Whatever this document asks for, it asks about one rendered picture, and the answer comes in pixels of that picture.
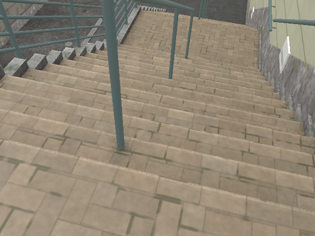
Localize stairs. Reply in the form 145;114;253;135
0;43;315;211
145;10;254;29

